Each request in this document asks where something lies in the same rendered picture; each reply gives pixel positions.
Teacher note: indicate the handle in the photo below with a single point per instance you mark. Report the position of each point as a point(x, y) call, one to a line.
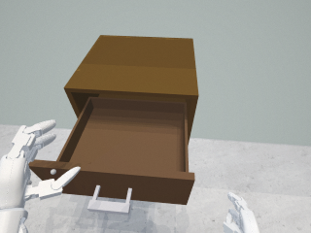
point(109, 207)

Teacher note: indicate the left robot forearm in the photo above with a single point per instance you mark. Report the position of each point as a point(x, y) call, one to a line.
point(12, 220)

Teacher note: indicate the drawer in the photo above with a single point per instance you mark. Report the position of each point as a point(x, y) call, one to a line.
point(126, 143)

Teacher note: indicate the robot left hand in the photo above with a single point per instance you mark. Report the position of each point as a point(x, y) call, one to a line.
point(15, 171)

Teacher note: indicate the cabinet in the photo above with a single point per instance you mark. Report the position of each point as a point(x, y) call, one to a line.
point(139, 68)

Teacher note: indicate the robot right hand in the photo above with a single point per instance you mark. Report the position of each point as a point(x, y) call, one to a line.
point(245, 219)

